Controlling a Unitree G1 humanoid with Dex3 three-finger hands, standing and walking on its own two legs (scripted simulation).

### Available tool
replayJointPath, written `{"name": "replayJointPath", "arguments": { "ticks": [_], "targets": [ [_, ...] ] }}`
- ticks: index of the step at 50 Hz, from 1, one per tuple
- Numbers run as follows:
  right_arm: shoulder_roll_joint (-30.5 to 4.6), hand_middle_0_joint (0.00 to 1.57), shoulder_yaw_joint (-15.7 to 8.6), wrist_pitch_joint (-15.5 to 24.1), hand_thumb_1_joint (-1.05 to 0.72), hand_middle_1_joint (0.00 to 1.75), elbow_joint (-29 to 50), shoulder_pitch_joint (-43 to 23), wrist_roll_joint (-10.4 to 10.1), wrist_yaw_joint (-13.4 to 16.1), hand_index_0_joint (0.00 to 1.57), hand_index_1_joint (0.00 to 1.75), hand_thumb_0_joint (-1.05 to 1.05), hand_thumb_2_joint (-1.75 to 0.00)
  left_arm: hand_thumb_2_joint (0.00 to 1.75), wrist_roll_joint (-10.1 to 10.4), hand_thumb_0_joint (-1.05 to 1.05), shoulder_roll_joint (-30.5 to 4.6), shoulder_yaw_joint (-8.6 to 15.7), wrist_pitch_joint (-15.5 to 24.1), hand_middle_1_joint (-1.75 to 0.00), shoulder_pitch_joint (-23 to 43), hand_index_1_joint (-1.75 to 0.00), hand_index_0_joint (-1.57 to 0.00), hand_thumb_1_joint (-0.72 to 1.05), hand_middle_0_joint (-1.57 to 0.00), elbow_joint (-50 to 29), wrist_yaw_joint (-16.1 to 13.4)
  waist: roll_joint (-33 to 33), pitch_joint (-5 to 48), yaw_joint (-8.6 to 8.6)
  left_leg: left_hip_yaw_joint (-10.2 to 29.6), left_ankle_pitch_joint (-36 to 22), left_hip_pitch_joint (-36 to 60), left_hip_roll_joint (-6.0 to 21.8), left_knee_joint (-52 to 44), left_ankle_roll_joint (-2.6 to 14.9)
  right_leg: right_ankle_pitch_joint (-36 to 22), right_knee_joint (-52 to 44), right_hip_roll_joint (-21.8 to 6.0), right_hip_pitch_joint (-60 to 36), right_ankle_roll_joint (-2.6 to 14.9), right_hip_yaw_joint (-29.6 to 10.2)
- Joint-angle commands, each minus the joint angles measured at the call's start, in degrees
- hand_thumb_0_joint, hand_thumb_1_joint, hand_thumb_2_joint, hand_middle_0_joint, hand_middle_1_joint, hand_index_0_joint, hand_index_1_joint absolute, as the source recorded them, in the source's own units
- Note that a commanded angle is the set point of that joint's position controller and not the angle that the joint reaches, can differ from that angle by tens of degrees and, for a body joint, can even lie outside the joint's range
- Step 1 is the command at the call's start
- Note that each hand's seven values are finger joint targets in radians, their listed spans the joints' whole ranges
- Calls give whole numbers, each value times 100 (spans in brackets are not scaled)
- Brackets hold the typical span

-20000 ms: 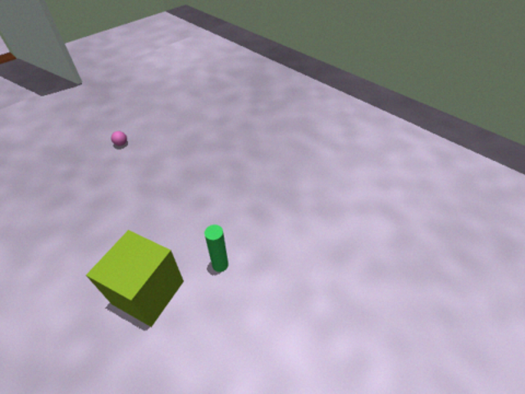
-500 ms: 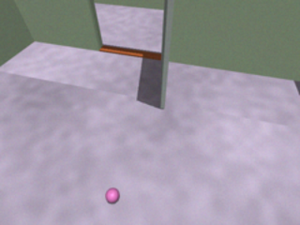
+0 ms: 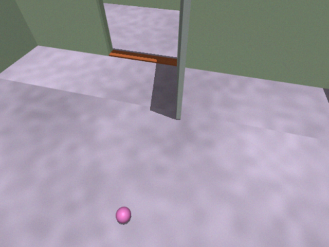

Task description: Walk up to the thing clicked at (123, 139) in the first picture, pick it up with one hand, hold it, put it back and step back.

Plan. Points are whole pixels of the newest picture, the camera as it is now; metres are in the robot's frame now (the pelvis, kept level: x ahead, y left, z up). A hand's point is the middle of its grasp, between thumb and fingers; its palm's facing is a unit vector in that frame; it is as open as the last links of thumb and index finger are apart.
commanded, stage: stand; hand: left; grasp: from above
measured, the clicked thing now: (123, 214) +0.42 +0.25 -0.74
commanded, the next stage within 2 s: rise first in 0.02 s
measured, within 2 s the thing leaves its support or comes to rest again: neither
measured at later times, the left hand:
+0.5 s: hand out of the picture +0.15 +0.26 -0.18, palm faces -0.06 -0.92 -0.38, open 11.6 cm
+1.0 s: hand out of the picture +0.11 +0.27 -0.25, palm faces -0.19 -0.85 -0.49, open 14.1 cm
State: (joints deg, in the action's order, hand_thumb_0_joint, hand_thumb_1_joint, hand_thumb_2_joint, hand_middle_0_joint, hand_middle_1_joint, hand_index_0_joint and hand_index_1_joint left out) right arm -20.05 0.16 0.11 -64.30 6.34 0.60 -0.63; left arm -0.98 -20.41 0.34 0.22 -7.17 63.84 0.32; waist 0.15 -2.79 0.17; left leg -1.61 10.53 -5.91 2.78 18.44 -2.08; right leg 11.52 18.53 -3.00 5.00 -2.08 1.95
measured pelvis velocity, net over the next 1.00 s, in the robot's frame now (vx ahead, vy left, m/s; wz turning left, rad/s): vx -0.03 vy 0.01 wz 0.00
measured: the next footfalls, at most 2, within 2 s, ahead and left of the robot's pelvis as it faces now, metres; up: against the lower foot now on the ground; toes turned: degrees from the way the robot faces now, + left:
none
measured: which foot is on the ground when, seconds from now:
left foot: down 0.00-1.00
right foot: down 0.00-1.00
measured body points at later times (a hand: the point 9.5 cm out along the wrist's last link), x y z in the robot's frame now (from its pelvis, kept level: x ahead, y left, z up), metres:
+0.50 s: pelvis -0.01 +0.00 -0.03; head +0.05 +0.01 +0.42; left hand +0.15 +0.30 -0.15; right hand +0.08 -0.26 -0.15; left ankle -0.01 +0.14 -0.75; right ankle -0.02 -0.14 -0.75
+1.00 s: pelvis -0.03 +0.01 -0.11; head +0.07 +0.03 +0.33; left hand +0.12 +0.32 -0.22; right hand +0.15 -0.24 -0.19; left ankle -0.01 +0.14 -0.75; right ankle -0.02 -0.14 -0.75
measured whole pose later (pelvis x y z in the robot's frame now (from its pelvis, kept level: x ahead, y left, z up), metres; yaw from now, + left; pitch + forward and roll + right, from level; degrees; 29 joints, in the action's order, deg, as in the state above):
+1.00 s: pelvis -0.03 +0.01 -0.11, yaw +0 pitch +19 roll -2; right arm -13.2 -1.5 9.5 -32.2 10.3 0.1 0.6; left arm -17.1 -19.1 8.3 -10.5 -12.0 29.3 0.1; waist 0.0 6.8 -1.3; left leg 1.7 30.2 -57.5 3.8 69.0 -1.5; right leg 30.4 66.7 -3.0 54.8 -2.4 1.7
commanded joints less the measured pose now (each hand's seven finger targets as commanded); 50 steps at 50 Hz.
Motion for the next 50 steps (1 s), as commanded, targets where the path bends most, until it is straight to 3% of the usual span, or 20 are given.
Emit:
{"name": "replayJointPath", "arguments": {
  "ticks": [1,5,6,7,8,9,10,12,14,15,18,19,23,28,35,36,37,44,46,50],
  "targets": [
    [-1232,20,-258,124,-90,30,359,-233,-9,96,20,30,0,-90,90,18,0,-1239,229,130,-30,132,-30,-20,90,-20,-333,-79,-49,403,-6,378,-1022,128,544,-180,268,-1124,-277,-545,25,258,-377],
    [-1228,20,-257,131,-90,30,345,-179,-5,94,20,30,0,-90,90,47,0,-1206,221,130,-30,158,-30,-20,90,-20,-330,-69,-41,370,-22,378,-1067,105,542,-219,255,-1058,-268,-543,46,272,-385],
    [-1256,20,-262,131,-95,30,358,-202,-4,100,20,30,0,-92,98,35,0,-1212,230,129,-38,154,-38,-12,82,-12,-348,-66,-90,423,-11,354,-1018,129,548,-181,278,-1107,-285,-558,-3,280,-407],
    [-272,20,-24,398,-103,30,1935,-93,-396,211,20,30,0,-94,105,330,0,-253,244,648,-46,2165,-46,-11,74,-15,-2358,-148,-172,-95,-727,-239,-173,-587,-261,175,233,-606,137,256,1349,195,-36],
    [-448,20,-57,385,-96,30,1618,214,-402,280,20,30,0,-92,102,315,0,-574,351,602,-54,2740,-54,-12,66,-15,-1936,-203,-81,168,-530,-195,-70,-521,-284,224,242,-442,151,224,1070,194,21],
    [-664,20,-187,308,-96,30,1684,441,-416,340,20,30,0,-92,100,174,0,-1084,675,391,-62,1651,-62,-12,58,-14,-984,-219,102,115,-349,-214,25,-671,-261,305,237,-190,197,285,1035,216,85],
    [-644,20,-251,269,-95,30,1743,522,-385,344,20,30,0,-91,99,40,0,-1240,786,267,-70,1440,-70,-10,50,-10,-559,-159,255,334,-305,-187,-79,-835,-290,517,253,-236,327,276,1140,228,86],
    [-625,20,-407,314,-94,30,2023,618,-276,351,20,30,0,-91,97,-200,0,-1449,1030,289,-86,1782,-86,-10,34,-8,-567,-29,180,886,-159,-156,-305,-965,-284,886,246,-490,764,256,1193,242,68],
    [-549,20,-527,345,-94,30,2191,850,-160,284,20,30,0,-91,97,-488,0,-1276,1174,147,-102,783,-99,-7,18,-4,-360,72,-122,1420,75,-163,-672,-1182,-353,1215,192,-767,1116,227,1110,281,57],
    [-536,20,-554,352,-93,30,2351,860,-165,270,20,30,0,-91,100,-552,0,-1250,1206,82,-107,611,-103,-4,10,-1,-537,86,-226,1659,106,-179,-859,-1163,-374,1295,180,-939,1215,227,1039,283,39],
    [-446,20,-563,379,-90,30,2709,758,-191,229,20,30,0,-90,100,-690,0,-980,1089,-220,-108,655,-106,-4,-13,-1,-1003,48,-334,1557,28,-156,-811,-1297,-372,1357,158,-820,1261,265,1269,275,52],
    [-441,20,-567,390,-90,30,2813,723,-212,218,20,30,0,-90,101,-755,0,-1065,1172,-339,-108,628,-106,-4,-21,-2,-1154,19,-298,1561,51,-119,-841,-1352,-341,1424,152,-784,1333,282,1323,279,86],
    [-376,20,-570,472,-89,30,3114,649,-188,140,20,30,0,-90,101,-877,0,-904,1131,-593,-106,699,-107,-6,-49,-6,-1467,-68,-33,1393,-42,-81,-444,-1893,-286,1883,166,-324,1739,319,1937,260,131],
    [-322,20,-644,667,-89,30,3291,819,-132,116,20,30,0,-90,100,-1060,0,-986,1290,-535,-108,554,-109,-6,-56,-7,-2338,-107,-221,1922,-61,-55,-426,-2399,-238,2678,171,-339,2542,290,2554,244,87],
    [-298,20,-651,847,-88,30,3525,711,-110,169,20,30,0,-90,100,-1245,0,-848,1219,-736,-108,-139,-109,-5,-57,-6,-3110,-72,-323,1840,-170,105,363,-3051,-134,3113,173,442,3044,318,3367,241,105],
    [-266,20,-636,888,-89,30,3641,653,-112,168,20,30,0,-90,100,-1247,0,-767,1128,-747,-109,-86,-109,-6,-58,-6,-3560,-53,-366,1973,-183,145,286,-3068,-105,3188,171,383,3165,314,3422,260,101],
    [-277,20,-649,914,-89,30,3666,643,-102,180,20,30,0,-90,100,-1281,0,-912,1274,-777,-107,-146,-108,-6,-57,-7,-3638,-77,-486,2015,-129,134,375,-3141,-125,3278,176,456,3211,304,3506,252,82],
    [-197,20,-591,1103,-91,30,3879,540,-82,211,20,30,0,-90,97,-1460,0,-782,1156,-966,-110,-651,-109,-7,-56,-7,-4294,-104,-464,2294,-210,209,405,-3604,-87,3839,199,514,3750,294,4037,263,73],
    [-193,20,-564,1163,-91,30,3899,475,-79,225,20,30,0,-91,96,-1522,0,-895,1181,-971,-111,-373,-110,-7,-56,-7,-4376,-125,-436,2171,-275,217,680,-3872,-88,4003,206,714,3884,298,4332,248,56],
    [-245,20,-551,1304,-87,30,3819,430,-37,197,20,30,0,-89,96,-1938,0,-967,1125,-720,-110,254,-110,-6,-54,-5,-3905,-140,-445,2162,-361,289,1100,-4596,-93,4625,204,1079,4595,284,5220,259,35]
  ]
}}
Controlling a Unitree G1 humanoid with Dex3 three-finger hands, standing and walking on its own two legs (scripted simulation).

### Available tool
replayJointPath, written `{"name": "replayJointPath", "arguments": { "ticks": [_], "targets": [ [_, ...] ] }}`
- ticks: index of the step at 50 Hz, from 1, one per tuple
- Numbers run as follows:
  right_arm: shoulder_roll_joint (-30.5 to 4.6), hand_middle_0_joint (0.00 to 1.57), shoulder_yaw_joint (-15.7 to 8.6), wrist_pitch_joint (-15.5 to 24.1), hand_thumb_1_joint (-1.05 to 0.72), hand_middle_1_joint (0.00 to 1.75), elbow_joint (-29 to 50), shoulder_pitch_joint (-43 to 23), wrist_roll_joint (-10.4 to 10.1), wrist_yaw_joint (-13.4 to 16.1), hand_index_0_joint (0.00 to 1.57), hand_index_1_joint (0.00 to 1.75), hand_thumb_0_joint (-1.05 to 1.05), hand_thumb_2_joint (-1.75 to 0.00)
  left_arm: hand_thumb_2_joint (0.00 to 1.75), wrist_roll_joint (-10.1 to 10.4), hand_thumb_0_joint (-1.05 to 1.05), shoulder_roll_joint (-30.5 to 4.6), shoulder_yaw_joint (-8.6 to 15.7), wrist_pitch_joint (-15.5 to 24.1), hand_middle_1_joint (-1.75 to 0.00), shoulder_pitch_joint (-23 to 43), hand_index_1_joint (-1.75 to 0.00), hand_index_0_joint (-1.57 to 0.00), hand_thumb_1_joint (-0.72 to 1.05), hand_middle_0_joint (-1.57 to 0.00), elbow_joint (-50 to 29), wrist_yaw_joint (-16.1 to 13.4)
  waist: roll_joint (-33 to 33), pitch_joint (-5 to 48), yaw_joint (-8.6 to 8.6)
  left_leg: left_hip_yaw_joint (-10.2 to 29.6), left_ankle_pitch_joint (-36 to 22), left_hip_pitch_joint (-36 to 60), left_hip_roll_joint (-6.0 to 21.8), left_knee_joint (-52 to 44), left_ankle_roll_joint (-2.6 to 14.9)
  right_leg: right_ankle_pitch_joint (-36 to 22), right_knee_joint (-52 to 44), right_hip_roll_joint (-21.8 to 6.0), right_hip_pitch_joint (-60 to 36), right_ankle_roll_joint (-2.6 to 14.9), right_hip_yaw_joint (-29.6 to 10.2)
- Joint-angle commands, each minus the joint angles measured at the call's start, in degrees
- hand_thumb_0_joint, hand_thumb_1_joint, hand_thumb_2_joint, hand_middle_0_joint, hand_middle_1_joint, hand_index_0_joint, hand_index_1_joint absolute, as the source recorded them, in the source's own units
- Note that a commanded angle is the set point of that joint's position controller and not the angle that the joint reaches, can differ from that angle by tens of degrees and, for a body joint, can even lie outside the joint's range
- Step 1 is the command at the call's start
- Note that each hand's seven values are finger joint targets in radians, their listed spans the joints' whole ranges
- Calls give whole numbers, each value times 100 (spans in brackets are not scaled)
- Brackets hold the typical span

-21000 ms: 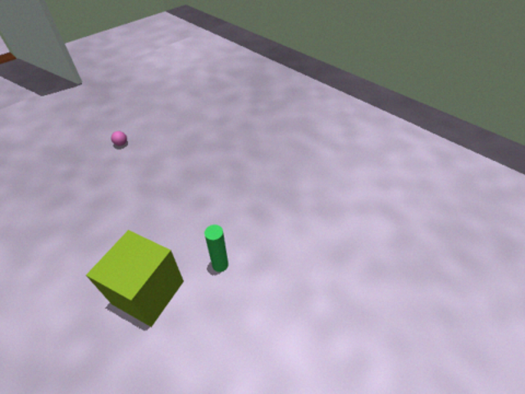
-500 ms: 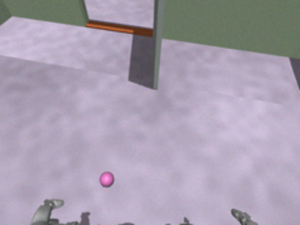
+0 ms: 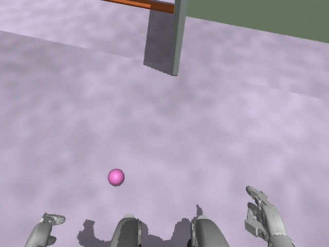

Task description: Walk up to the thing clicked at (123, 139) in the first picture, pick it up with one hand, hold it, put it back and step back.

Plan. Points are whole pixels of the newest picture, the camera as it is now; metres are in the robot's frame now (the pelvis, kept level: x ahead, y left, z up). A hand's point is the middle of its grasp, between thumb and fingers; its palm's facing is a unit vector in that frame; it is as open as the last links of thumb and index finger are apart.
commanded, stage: rise first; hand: left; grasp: from above
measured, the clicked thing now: (116, 176) +0.45 +0.24 -0.63
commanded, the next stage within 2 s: approach in 1.92 s
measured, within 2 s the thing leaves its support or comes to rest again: neither
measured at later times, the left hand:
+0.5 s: hand (83, 201) +0.28 +0.30 -0.34, palm faces -0.44 -0.38 -0.81, open 14.0 cm
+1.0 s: hand (92, 185) +0.36 +0.30 -0.44, palm faces -0.45 -0.10 -0.89, open 14.1 cm
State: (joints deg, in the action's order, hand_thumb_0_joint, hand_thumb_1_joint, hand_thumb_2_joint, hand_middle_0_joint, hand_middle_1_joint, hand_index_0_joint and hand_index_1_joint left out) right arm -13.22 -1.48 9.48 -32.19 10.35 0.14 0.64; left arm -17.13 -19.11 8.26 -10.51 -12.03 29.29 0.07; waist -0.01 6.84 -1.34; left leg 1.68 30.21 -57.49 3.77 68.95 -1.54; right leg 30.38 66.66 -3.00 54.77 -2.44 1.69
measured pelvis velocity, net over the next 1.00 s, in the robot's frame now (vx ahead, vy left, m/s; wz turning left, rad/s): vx -0.08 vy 0.00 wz -0.09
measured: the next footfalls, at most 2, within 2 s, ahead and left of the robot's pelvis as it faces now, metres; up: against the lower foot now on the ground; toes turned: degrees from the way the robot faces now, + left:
none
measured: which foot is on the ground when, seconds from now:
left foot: down 0.00-1.00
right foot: down 0.00-1.00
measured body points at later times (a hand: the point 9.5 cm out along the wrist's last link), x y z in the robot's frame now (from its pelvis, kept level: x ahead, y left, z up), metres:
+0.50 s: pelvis -0.06 -0.01 -0.21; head +0.14 +0.01 +0.20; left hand +0.30 +0.31 -0.29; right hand +0.09 -0.28 -0.34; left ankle +0.02 +0.13 -0.64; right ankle +0.01 -0.15 -0.64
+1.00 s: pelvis -0.08 +0.00 -0.30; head +0.14 +0.05 +0.09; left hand +0.38 +0.30 -0.39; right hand -0.02 -0.28 -0.41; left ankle +0.02 +0.13 -0.64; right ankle +0.01 -0.15 -0.64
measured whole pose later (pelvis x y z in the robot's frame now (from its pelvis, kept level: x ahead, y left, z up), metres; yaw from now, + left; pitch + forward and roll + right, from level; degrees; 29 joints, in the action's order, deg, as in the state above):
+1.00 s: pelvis -0.08 +0.00 -0.30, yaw -5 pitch +32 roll -7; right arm -15.8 -1.0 1.8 -43.2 8.6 5.2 -5.7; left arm -66.8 -41.4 9.3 15.2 43.1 69.6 -14.8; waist 0.5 5.0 -8.1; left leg 8.4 37.0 -125.3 2.0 129.3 -1.8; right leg 38.0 125.7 -1.3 120.4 -3.0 0.8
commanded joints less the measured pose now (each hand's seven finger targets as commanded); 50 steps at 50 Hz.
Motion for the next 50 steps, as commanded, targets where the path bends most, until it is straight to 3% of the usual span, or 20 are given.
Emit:
{"name": "replayJointPath", "arguments": {
  "ticks": [1,4,5,10,11,12,14,15,19,22,26,28,31,32,33,36,41,44,48,50],
  "targets": [
    [-950,20,-395,403,-87,30,564,41,19,47,20,30,0,-89,96,-451,0,-1091,298,461,-111,810,-110,-6,-54,-5,-346,-133,-478,1372,-190,-36,-1007,425,-199,-213,146,-921,22,270,420,307,59],
    [-1047,20,-451,506,-85,30,503,-32,12,-11,20,30,0,-89,97,-858,0,-1242,266,851,-111,1311,-111,-5,-53,-5,-172,-194,-461,1771,-214,9,-839,-102,-215,326,139,-788,609,266,1049,313,36],
    [-1061,20,-445,525,-86,30,445,-69,-4,-27,20,30,0,-89,97,-1012,0,-1451,378,976,-111,1479,-111,-5,-53,-5,-45,-250,-455,1852,-148,-9,-731,-328,-238,518,147,-696,782,248,1224,318,14],
    [-1186,20,-539,474,-86,30,268,-70,-18,-139,20,30,0,-89,98,-1670,0,-1772,454,1405,-112,1876,-112,-6,-52,-5,306,-497,-568,2771,-22,-23,-1147,-878,-272,1428,154,-983,1690,247,1935,349,-3],
    [-1204,20,-532,455,-86,30,215,-80,-19,-158,20,30,0,-89,99,-1781,0,-1901,475,1471,-112,2145,-112,-5,-53,-4,380,-557,-576,2811,-58,-22,-1124,-1133,-280,1595,155,-989,1855,244,2093,354,-5],
    [-1215,20,-546,427,-86,30,148,-81,-7,-174,20,30,0,-89,98,-1891,0,-1996,553,1514,-113,2243,-112,-5,-51,-4,552,-607,-531,2869,11,-41,-1089,-1332,-288,1764,164,-979,1999,247,2197,350,-5],
    [-1267,20,-573,347,-88,30,24,-6,0,-226,20,30,0,-90,99,-2131,0,-2216,635,1575,-113,2523,-112,-6,-54,-6,651,-688,-651,3282,92,-56,-1427,-1360,-275,2122,180,-1173,2313,251,2462,368,0],
    [-1293,20,-585,309,-89,30,-8,13,5,-251,20,30,0,-90,100,-2237,0,-2280,599,1609,-112,2811,-112,-6,-56,-6,696,-703,-667,3437,53,-39,-1505,-1419,-270,2268,174,-1208,2478,246,2580,375,21],
    [-1323,20,-641,174,-88,30,-204,128,71,-282,20,30,0,-90,102,-2658,0,-2576,504,1806,-111,3995,-111,-6,-56,-6,1066,-802,-503,3436,-115,-84,-541,-2281,-266,2777,210,-566,2728,255,3044,349,53],
    [-1346,20,-636,80,-86,30,-263,209,98,-311,20,30,0,-89,102,-2971,0,-3002,651,1965,-110,4340,-110,-5,-53,-4,1472,-870,-344,3792,-36,-167,-300,-2736,-298,3168,263,-324,2932,279,3035,330,48],
    [-1363,20,-626,-27,-86,30,-386,344,152,-319,20,30,0,-89,103,-3253,0,-3198,524,2167,-109,5251,-109,-5,-55,-5,1714,-895,-421,3827,-183,-146,97,-3087,-295,3486,299,79,3165,306,3453,328,130],
    [-1377,20,-595,-92,-87,30,-446,441,171,-334,20,30,0,-90,103,-3428,0,-3405,616,2221,-109,5359,-109,-5,-55,-5,1967,-953,-459,3837,-137,-152,77,-3215,-305,3604,293,94,3329,319,3540,345,175],
    [-1413,20,-570,-193,-87,30,-529,497,211,-352,20,30,0,-90,103,-3683,0,-3473,571,2299,-108,5553,-108,-5,-54,-5,2316,-1015,-574,3619,-205,-100,238,-3370,-301,3750,292,243,3550,341,3953,367,284],
    [-1431,20,-551,-229,-88,30,-549,499,220,-364,20,30,0,-90,103,-3748,0,-3453,498,2350,-108,5820,-107,-5,-55,-5,2309,-1041,-643,3468,-306,-7,451,-3438,-288,3740,285,401,3682,346,4250,378,346],
    [-1436,20,-543,-257,-88,30,-566,465,228,-371,20,30,0,-90,103,-3828,0,-3584,549,2383,-108,5824,-107,-5,-54,-5,2390,-1068,-717,3374,-252,17,583,-3513,-292,3758,283,513,3761,352,4399,387,363],
    [-1461,20,-500,-379,-88,30,-600,483,286,-411,20,30,0,-90,103,-4090,0,-3716,528,2487,-105,6113,-105,-5,-55,-5,2614,-1190,-847,3269,-337,50,754,-3655,-294,3902,279,630,3969,361,4646,396,424],
    [-1492,20,-442,-550,-90,30,-711,616,383,-486,20,30,0,-90,102,-4483,0,-3905,514,2599,-102,6512,-102,-6,-55,-6,2903,-1472,-984,3435,-426,-4,439,-3772,-334,4268,290,367,4213,367,4788,401,455],
    [-1515,20,-410,-623,-90,30,-805,649,453,-523,20,30,0,-90,102,-4691,0,-3845,383,2596,-100,6795,-100,-6,-54,-6,3115,-1615,-1143,3309,-546,55,416,-3717,-312,4366,267,311,4397,359,5109,417,511],
    [-1569,20,-394,-694,-90,30,-874,706,525,-562,20,30,0,-90,103,-4976,0,-4063,452,2599,-98,7027,-99,-6,-55,-7,3284,-1765,-1451,3458,-503,90,363,-3644,-324,4446,229,241,4637,356,5306,432,562],
    [-1571,20,-374,-725,-90,30,-903,720,572,-591,20,30,0,-90,102,-5034,0,-3953,333,2615,-98,7274,-99,-6,-55,-6,3283,-1815,-1431,3397,-640,129,342,-3666,-316,4510,235,197,4706,343,5398,413,596]
  ]
}}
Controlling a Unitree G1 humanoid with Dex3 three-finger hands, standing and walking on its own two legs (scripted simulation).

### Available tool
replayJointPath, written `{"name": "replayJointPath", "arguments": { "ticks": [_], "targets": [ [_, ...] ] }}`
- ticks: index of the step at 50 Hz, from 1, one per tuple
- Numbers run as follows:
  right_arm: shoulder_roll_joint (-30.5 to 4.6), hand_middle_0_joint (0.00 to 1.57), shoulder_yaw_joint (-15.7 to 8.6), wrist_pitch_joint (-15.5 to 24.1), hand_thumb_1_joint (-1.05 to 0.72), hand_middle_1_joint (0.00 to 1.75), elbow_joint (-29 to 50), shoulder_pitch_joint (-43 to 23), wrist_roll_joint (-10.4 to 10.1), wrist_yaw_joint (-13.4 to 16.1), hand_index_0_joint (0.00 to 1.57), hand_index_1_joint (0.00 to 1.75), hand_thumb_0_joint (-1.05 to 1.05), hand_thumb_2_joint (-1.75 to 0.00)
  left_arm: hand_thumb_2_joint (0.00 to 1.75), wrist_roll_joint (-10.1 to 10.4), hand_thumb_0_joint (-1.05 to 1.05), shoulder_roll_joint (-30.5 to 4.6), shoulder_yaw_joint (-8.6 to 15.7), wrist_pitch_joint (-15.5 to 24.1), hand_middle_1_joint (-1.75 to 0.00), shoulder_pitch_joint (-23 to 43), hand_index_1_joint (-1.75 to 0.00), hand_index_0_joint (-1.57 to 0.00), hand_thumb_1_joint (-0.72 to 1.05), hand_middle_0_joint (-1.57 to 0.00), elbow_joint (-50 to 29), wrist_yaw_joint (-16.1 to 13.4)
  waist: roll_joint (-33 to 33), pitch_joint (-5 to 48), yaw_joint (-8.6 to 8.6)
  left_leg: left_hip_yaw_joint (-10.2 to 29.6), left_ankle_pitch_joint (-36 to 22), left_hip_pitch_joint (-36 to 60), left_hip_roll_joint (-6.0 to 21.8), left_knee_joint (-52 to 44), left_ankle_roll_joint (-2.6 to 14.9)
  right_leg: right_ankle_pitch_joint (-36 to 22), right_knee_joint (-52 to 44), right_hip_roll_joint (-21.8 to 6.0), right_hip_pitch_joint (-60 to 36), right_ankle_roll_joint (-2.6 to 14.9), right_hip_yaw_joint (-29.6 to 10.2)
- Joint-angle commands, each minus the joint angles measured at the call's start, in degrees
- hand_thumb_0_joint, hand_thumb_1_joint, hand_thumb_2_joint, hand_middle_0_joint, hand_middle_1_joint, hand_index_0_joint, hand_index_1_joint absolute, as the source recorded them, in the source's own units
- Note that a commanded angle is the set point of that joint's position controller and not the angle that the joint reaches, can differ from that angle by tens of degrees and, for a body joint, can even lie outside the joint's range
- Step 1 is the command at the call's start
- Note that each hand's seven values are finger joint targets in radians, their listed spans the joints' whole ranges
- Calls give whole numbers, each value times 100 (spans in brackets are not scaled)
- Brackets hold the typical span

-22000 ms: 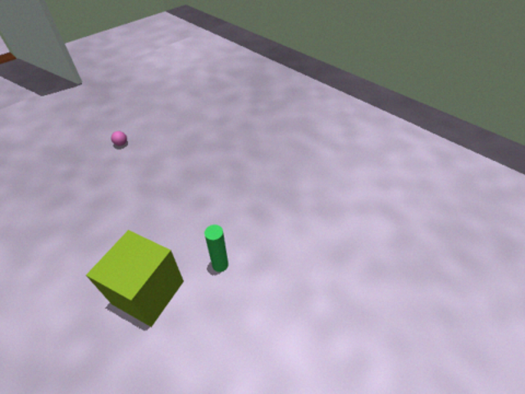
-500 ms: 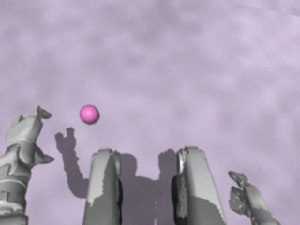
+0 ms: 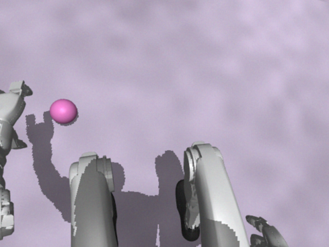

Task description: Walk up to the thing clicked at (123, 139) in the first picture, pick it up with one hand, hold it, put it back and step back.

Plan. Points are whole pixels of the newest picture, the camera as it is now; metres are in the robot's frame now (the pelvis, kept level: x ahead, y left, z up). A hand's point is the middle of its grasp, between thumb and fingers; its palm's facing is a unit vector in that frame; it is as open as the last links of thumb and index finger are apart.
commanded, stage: rise first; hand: left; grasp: from above
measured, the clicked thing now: (63, 111) +0.50 +0.28 -0.33
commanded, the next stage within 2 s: approach in 0.92 s
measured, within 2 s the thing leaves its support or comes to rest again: neither
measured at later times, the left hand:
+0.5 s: hand (25, 115) +0.45 +0.34 -0.19, palm faces -0.43 -0.06 -0.90, open 14.2 cm
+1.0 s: hand (32, 113) +0.46 +0.33 -0.21, palm faces -0.44 -0.08 -0.90, open 14.2 cm
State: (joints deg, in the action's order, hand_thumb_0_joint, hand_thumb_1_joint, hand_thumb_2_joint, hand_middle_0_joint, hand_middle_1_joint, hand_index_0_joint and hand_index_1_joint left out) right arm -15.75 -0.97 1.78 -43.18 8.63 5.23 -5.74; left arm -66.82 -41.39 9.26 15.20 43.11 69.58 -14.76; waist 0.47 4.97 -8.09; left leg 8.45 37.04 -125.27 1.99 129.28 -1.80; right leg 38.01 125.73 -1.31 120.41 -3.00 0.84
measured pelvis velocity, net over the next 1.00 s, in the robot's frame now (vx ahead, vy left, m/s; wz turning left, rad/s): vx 0.01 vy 0.01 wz -0.04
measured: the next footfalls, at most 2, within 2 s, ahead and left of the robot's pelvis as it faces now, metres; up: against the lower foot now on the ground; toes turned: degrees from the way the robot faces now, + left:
none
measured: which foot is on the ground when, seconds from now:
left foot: down 0.00-1.00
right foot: down 0.00-1.00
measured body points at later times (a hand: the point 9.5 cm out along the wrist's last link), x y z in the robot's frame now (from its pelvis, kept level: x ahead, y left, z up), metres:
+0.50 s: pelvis +0.01 +0.01 -0.03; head +0.24 +0.08 +0.35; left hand +0.47 +0.34 -0.14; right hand +0.08 -0.27 -0.14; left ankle +0.09 +0.14 -0.34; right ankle +0.11 -0.14 -0.34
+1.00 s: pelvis +0.01 +0.01 -0.04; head +0.25 +0.08 +0.33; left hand +0.48 +0.33 -0.16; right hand +0.07 -0.27 -0.14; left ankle +0.09 +0.14 -0.34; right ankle +0.11 -0.14 -0.34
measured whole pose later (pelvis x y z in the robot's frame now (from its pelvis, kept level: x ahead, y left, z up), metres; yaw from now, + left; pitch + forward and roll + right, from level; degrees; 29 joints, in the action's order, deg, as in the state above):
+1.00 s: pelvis +0.01 +0.01 -0.04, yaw -2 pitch +33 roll -9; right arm -15.4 2.6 1.1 -43.4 7.3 9.3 -8.4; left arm -74.0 -46.7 9.7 15.9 51.5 80.5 -21.7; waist 1.5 2.1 -12.3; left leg 10.0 39.1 -132.9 1.4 137.9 -1.0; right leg 39.9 132.8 -0.4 126.6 -4.1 0.9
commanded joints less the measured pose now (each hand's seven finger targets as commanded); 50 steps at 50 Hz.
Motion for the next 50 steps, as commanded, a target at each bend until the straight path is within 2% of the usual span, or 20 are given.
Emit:
{"name": "replayJointPath", "arguments": {
  "ticks": [1,3,6,9,11,12,15,21,22,25,29,35,36,37,39,40,41,44,46,50],
  "targets": [
    [-1295,20,-406,32,-90,30,196,881,74,36,20,30,0,-90,102,-114,0,-1726,188,47,-99,1837,-99,-6,-55,-6,-702,-347,-1548,3630,18,-576,-357,3044,-153,-1468,267,-578,-1192,189,-1158,477,678],
    [-1319,20,-394,19,-90,30,175,906,100,30,20,30,0,-90,102,-176,0,-1795,191,59,-99,1906,-99,-6,-55,-6,-536,-383,-1354,3627,-32,-596,-461,2956,-157,-1311,288,-658,-1160,196,-1177,474,674],
    [-1312,20,-360,-5,-91,30,117,913,178,2,20,30,0,-90,101,-308,0,-1795,152,89,-99,1923,-99,-7,-54,-7,-343,-437,-1404,3579,-42,-635,-574,2871,-173,-1183,298,-755,-1092,200,-1176,461,669],
    [-1309,20,-329,-32,-91,30,121,857,223,-25,20,30,0,-90,101,-438,0,-1900,133,149,-100,2192,-100,-6,-55,-6,-322,-501,-1519,3553,-97,-651,-465,2716,-191,-1113,302,-667,-1024,213,-1066,467,676],
    [-1308,20,-317,-53,-91,30,98,816,246,-37,20,30,0,-90,101,-515,0,-1895,118,171,-99,2130,-100,-6,-55,-7,-174,-553,-1377,3502,-104,-629,-423,2690,-183,-1068,313,-625,-995,223,-1000,469,704],
    [-1327,20,-312,-57,-90,30,93,856,274,-43,20,30,0,-90,102,-559,0,-1928,111,215,-100,2297,-100,-6,-55,-6,-178,-588,-1356,3492,-202,-624,-365,2603,-182,-1027,322,-593,-975,226,-976,456,719],
    [-1315,20,-276,-72,-91,30,51,850,321,-58,20,30,0,-90,102,-642,0,-2005,186,252,-100,2282,-101,-6,-56,-6,-110,-664,-1506,3650,-125,-622,-569,2738,-181,-957,309,-747,-842,230,-969,447,722],
    [-1301,20,-236,-68,-91,30,15,879,384,-76,20,30,0,-90,102,-662,0,-1922,133,187,-102,2435,-102,-6,-56,-6,83,-814,-1598,3604,-237,-631,-647,2618,-187,-840,312,-844,-753,253,-875,445,745],
    [-1344,20,-265,-68,-91,30,11,882,368,-73,20,30,0,-90,101,-664,0,-2039,207,165,-102,2407,-102,-6,-56,-6,113,-838,-1542,3623,-198,-625,-629,2643,-181,-839,313,-834,-757,248,-834,449,747],
    [-1340,20,-230,-50,-91,30,-8,911,396,-99,20,30,0,-90,101,-631,0,-1904,108,108,-103,2453,-103,-6,-56,-6,117,-864,-1732,3600,-278,-582,-750,2759,-151,-827,301,-953,-629,227,-762,426,776],
    [-1363,20,-243,-50,-91,30,6,927,378,-95,20,30,0,-90,102,-623,0,-2086,228,69,-102,2486,-102,-6,-56,-6,88,-892,-1719,3703,-256,-599,-691,2695,-150,-786,299,-918,-656,249,-819,447,761],
    [-1361,20,-190,-57,-91,30,-6,1017,411,-122,20,30,0,-90,101,-612,0,-2072,257,32,-104,2316,-103,-6,-56,-6,202,-900,-1606,3641,-322,-636,-983,2578,-162,-618,326,-1216,-621,248,-1014,413,743],
    [-1357,20,-185,-55,-91,30,7,982,406,-127,20,30,0,-90,101,-583,0,-2015,245,20,-104,2230,-103,-6,-56,-6,206,-905,-1606,3614,-266,-650,-964,2574,-167,-626,319,-1189,-618,239,-969,420,727],
    [-1376,20,-202,-56,-91,30,17,974,401,-135,20,30,0,-90,101,-578,0,-2089,252,38,-104,2396,-103,-6,-56,-6,111,-903,-1693,3654,-317,-621,-925,2561,-149,-626,315,-1170,-579,252,-944,425,759],
    [-1386,20,-170,-52,-91,30,12,1006,406,-146,20,30,0,-90,102,-602,0,-1998,199,15,-103,2288,-103,-6,-57,-6,232,-889,-1731,3607,-333,-577,-978,2721,-139,-642,294,-1176,-564,243,-850,424,783],
    [-1406,20,-169,-50,-91,30,17,1014,407,-152,20,30,0,-90,101,-597,0,-1987,173,22,-104,2364,-103,-6,-56,-6,224,-892,-1742,3590,-399,-590,-977,2647,-144,-606,305,-1211,-575,245,-902,409,787],
    [-1428,20,-167,-51,-91,30,17,1032,405,-154,20,30,0,-90,102,-576,0,-2086,253,33,-103,2420,-103,-6,-57,-6,187,-900,-1701,3607,-381,-558,-977,2672,-143,-624,307,-1197,-540,244,-854,415,797],
    [-1423,20,-132,-50,-91,30,55,983,412,-170,20,30,0,-90,102,-613,0,-2167,246,61,-103,2403,-103,-6,-57,-6,250,-905,-1822,3557,-350,-603,-803,2523,-162,-617,304,-1069,-569,265,-887,434,787],
    [-1418,20,-135,-49,-91,30,36,1023,408,-174,20,30,0,-90,102,-592,0,-2065,230,57,-103,2332,-103,-6,-57,-6,297,-909,-1596,3489,-390,-580,-797,2504,-159,-591,315,-1050,-582,264,-873,423,805],
    [-1447,20,-93,-32,-91,30,59,972,410,-180,20,30,0,-90,102,-612,0,-2128,186,130,-103,2491,-103,-6,-58,-6,370,-941,-1739,3426,-439,-523,-714,2457,-147,-568,302,-996,-498,274,-754,430,836]
  ]
}}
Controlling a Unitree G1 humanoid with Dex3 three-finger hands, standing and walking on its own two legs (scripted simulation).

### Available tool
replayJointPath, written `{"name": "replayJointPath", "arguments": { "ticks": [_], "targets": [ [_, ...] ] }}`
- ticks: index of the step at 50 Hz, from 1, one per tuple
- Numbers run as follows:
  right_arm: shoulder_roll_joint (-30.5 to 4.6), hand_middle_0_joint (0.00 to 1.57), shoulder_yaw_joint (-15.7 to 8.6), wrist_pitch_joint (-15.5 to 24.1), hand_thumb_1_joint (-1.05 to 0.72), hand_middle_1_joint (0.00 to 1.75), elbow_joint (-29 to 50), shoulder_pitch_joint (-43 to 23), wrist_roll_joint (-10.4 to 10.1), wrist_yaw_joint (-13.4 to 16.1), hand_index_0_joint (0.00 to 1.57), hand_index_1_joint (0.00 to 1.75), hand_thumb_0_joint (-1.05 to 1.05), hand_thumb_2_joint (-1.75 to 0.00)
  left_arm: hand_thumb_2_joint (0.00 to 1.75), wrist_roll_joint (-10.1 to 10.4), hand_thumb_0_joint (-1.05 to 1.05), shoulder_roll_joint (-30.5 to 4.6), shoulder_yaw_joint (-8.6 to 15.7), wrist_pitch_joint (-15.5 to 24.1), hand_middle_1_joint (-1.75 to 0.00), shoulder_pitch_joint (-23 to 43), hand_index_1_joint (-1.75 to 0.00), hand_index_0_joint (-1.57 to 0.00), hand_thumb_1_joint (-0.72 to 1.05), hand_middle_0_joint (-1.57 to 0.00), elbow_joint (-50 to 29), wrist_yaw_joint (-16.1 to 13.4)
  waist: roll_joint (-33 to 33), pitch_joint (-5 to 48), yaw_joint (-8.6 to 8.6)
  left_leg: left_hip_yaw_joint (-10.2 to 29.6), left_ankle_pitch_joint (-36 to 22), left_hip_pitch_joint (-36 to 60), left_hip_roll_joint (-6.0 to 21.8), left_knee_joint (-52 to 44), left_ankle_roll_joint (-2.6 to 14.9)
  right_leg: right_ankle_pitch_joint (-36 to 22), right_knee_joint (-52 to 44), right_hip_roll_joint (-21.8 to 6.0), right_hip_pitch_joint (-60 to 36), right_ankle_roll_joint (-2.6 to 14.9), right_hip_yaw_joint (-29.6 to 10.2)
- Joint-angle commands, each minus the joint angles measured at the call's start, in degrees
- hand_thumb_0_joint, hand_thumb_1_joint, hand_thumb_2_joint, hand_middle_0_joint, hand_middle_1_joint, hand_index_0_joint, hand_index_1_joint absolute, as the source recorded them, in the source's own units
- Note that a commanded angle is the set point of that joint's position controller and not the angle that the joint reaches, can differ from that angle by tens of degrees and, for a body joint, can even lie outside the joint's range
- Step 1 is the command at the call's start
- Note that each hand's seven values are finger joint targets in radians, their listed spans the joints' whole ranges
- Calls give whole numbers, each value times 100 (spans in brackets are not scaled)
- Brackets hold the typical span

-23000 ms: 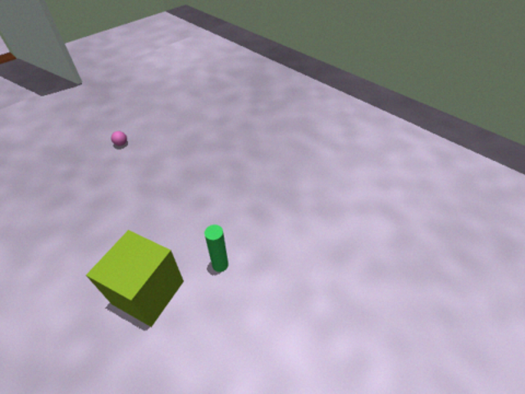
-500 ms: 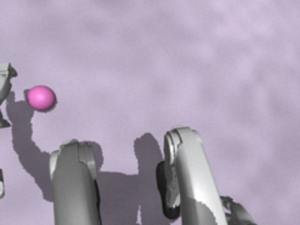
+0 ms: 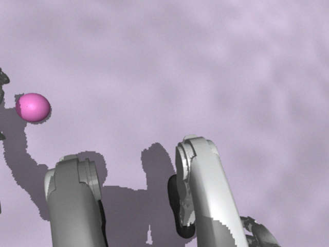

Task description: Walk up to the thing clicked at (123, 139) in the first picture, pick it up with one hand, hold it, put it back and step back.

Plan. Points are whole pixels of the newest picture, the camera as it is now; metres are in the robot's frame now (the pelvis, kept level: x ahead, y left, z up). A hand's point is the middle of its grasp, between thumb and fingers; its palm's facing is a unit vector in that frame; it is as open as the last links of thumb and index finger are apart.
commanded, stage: approach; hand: left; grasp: from above
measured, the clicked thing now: (33, 107) +0.48 +0.30 -0.29
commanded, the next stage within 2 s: rest palm in 0.92 s
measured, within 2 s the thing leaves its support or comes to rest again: neither
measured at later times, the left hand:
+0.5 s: hand (20, 81) +0.51 +0.28 -0.15, palm faces -0.37 -0.05 -0.93, open 14.2 cm
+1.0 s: hand (9, 98) +0.47 +0.31 -0.17, palm faces -0.35 -0.06 -0.93, open 13.9 cm
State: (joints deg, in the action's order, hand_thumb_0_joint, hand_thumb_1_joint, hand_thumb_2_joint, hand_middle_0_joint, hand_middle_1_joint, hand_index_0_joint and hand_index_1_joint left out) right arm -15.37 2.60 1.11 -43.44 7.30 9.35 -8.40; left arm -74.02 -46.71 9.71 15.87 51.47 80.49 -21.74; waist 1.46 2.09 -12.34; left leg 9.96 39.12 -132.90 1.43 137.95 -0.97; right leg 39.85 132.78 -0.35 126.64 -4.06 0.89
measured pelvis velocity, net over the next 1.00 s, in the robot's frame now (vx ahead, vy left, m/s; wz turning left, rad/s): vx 0.00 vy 0.00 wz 0.00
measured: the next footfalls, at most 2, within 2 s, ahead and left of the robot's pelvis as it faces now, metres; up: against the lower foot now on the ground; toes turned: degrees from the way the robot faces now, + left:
none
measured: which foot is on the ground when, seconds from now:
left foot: down 0.00-1.00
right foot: down 0.00-1.00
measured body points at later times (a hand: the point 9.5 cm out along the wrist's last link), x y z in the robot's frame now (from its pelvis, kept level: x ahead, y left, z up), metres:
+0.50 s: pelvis +0.00 +0.00 +0.00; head +0.24 +0.07 +0.37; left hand +0.52 +0.28 -0.10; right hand +0.03 -0.27 -0.09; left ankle +0.07 +0.13 -0.30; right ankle +0.10 -0.15 -0.30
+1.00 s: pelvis +0.00 +0.00 -0.01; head +0.24 +0.09 +0.36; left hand +0.48 +0.31 -0.12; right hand +0.07 -0.29 -0.10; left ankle +0.07 +0.13 -0.30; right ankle +0.10 -0.15 -0.30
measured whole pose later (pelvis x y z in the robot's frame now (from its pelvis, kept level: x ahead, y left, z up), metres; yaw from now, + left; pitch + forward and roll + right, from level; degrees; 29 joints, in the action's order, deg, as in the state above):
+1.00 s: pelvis +0.00 +0.00 -0.01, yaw +0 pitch +33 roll -9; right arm -15.9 3.3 2.2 -42.7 6.8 9.4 -8.0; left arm -74.0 -45.1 4.5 13.5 56.1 79.2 -24.4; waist 2.8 1.6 -14.1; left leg 10.4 38.1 -134.4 0.8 138.9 -1.8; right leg 39.1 134.1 -0.4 128.3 -3.7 1.0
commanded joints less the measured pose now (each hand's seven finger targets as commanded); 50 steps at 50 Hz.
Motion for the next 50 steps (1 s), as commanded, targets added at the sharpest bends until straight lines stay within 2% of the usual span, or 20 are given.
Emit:
{"name": "replayJointPath", "arguments": {
  "ticks": [1,3,9,11,12,14,15,17,19,22,25,29,32,33,36,40,44,46,48,50],
  "targets": [
    [-1504,20,-431,29,-91,30,63,1135,11,72,20,30,0,-91,110,97,0,-1633,223,65,-97,1601,-102,-2,-61,-7,-693,-267,-1847,3696,-28,-652,-1015,3286,-104,-1467,219,-1238,-1156,164,-1370,508,855],
    [-1501,20,-430,48,-91,30,76,1109,30,66,20,30,0,-90,101,63,0,-1495,39,76,-104,1810,-104,-6,-56,-6,-613,-284,-1842,3679,-138,-690,-903,3170,-101,-1372,226,-1183,-1210,201,-1300,541,849],
    [-1521,20,-402,150,-91,30,-13,1238,54,82,20,30,0,-90,100,3,0,-1015,-421,51,-106,2427,-106,-7,-55,-6,-622,-423,-2007,3660,-448,-664,-789,3224,-82,-1325,214,-1141,-1241,219,-1189,515,896],
    [-1538,20,-390,198,-91,30,-15,1304,55,84,20,30,0,-90,99,14,0,-962,-483,-38,-107,2816,-106,-7,-55,-6,-669,-504,-2019,3700,-558,-659,-797,3269,-67,-1306,207,-1186,-1262,223,-1161,531,892],
    [-1551,20,-379,205,-91,30,-25,1313,58,91,20,30,0,-90,100,-8,0,-974,-508,-86,-106,2926,-106,-7,-56,-6,-680,-549,-2135,3724,-557,-674,-762,3240,-69,-1335,204,-1164,-1266,223,-1163,534,892],
    [-1594,20,-385,204,-91,30,17,1324,40,118,20,30,0,-90,100,-70,0,-1288,-274,-284,-105,2954,-105,-7,-55,-6,-641,-677,-2372,3917,-448,-659,-836,3495,-59,-1457,181,-1220,-1175,199,-1130,521,915],
    [-1560,20,-372,203,-91,30,40,1329,45,117,20,30,0,-90,101,-104,0,-1206,-330,-403,-105,2915,-105,-6,-56,-6,-546,-691,-2480,3976,-433,-675,-888,3575,-51,-1468,163,-1268,-1163,204,-1156,546,901],
    [-1575,20,-365,188,-91,30,120,1327,3,110,20,30,0,-90,102,-106,0,-1317,-215,-649,-104,3025,-104,-6,-57,-6,-528,-696,-2572,4105,-440,-676,-1037,3661,-45,-1516,166,-1434,-1147,184,-1211,561,883],
    [-1562,20,-332,142,-91,30,173,1291,-54,115,20,30,0,-90,101,-64,0,-1384,-154,-895,-104,2813,-104,-6,-57,-6,-400,-624,-2524,4191,-287,-752,-1163,3559,-73,-1557,178,-1555,-1189,177,-1363,594,819],
    [-1564,20,-249,112,-91,30,235,1339,-118,98,20,30,0,-90,101,37,0,-1266,-242,-1174,-103,2582,-104,-6,-58,-7,-92,-376,-2231,3908,-367,-724,-1178,3294,-93,-1579,218,-1570,-1244,178,-1480,591,819],
    [-1548,20,-197,86,-91,30,317,1314,-229,84,20,30,0,-90,100,279,0,-1277,-301,-1266,-104,2237,-104,-6,-57,-6,30,-73,-1799,3756,-343,-723,-1131,2910,-109,-1518,283,-1544,-1304,213,-1744,581,781],
    [-1521,20,-114,54,-90,30,389,1285,-238,86,20,30,0,-90,98,541,0,-1366,-297,-1045,-105,1845,-104,-7,-55,-6,128,318,-1195,3428,-372,-763,-1010,2236,-135,-1359,366,-1444,-1400,219,-2161,491,722],
    [-1525,20,-104,48,-91,30,423,1245,-199,73,20,30,0,-90,97,581,0,-1494,-261,-649,-107,1737,-106,-8,-54,-7,-122,468,-1242,3409,-327,-726,-972,2323,-133,-1312,335,-1366,-1343,242,-2129,496,749],
    [-1571,20,-109,47,-91,30,486,1249,-159,68,20,30,0,-90,97,563,0,-1698,-101,-479,-108,1818,-106,-8,-54,-7,-382,439,-1299,3534,-333,-732,-1071,2395,-120,-1252,325,-1465,-1332,241,-2245,485,759],
    [-1564,20,-117,31,-91,30,338,1360,-71,48,20,30,0,-90,97,462,0,-1657,-37,-16,-107,2044,-106,-8,-54,-6,-739,274,-1766,3601,-344,-682,-963,2788,-115,-1257,220,-1299,-1275,247,-1953,527,839],
    [-1607,20,-302,54,-90,30,291,1307,-9,46,20,30,0,-90,98,322,0,-1507,-103,337,-106,2184,-105,-7,-54,-6,-1381,-133,-2204,3766,-420,-680,-755,3126,-97,-1252,136,-1126,-1203,237,-1603,559,890],
    [-1624,20,-452,108,-91,30,199,1312,26,94,20,30,0,-90,105,181,0,-1403,-144,140,-105,2675,-105,-7,-55,-8,-1674,-492,-2532,4041,-497,-702,-766,3542,-68,-1333,114,-1153,-1218,191,-1334,560,865],
    [-1601,20,-484,127,-91,30,86,1306,11,113,20,30,0,-90,110,181,0,-1216,-306,-93,-107,2993,-108,-8,-55,-9,-1592,-585,-2632,4082,-497,-727,-788,3623,-53,-1404,108,-1190,-1247,186,-1189,579,844],
    [-1600,20,-443,127,-91,30,7,1329,-6,139,20,30,0,-90,110,132,0,-1193,-380,-349,-106,3240,-108,-8,-54,-9,-1273,-614,-2637,4113,-577,-715,-880,3642,-53,-1420,126,-1315,-1219,187,-1124,572,869],
    [-1575,20,-367,121,-91,30,-45,1383,-23,148,20,30,0,-90,112,17,0,-1145,-466,-599,-106,3289,-108,-7,-56,-9,-606,-562,-2544,3758,-603,-732,-851,3463,-71,-1456,156,-1306,-1216,167,-1010,578,870]
  ]
}}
